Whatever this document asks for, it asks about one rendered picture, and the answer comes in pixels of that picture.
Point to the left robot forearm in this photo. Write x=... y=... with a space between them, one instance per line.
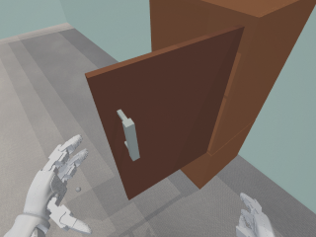
x=29 y=225

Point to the left robot hand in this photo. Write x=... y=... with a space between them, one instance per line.
x=46 y=184

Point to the handle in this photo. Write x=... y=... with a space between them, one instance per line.
x=130 y=136

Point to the right robot hand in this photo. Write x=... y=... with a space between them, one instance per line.
x=259 y=224

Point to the cupboard door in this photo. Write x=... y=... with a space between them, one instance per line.
x=173 y=95

